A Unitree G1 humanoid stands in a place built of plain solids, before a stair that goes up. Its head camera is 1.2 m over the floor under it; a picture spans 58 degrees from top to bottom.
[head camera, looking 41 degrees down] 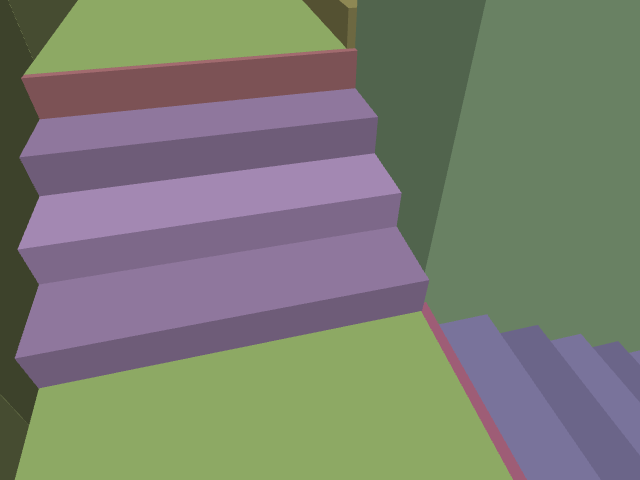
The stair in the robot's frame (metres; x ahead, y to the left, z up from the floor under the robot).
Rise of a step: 0.16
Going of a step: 0.29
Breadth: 1.25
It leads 14 degrees to the left of straight ahead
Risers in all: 4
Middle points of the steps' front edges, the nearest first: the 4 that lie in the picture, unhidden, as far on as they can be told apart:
0.85 0.25 0.16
1.13 0.31 0.31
1.41 0.38 0.47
1.69 0.45 0.63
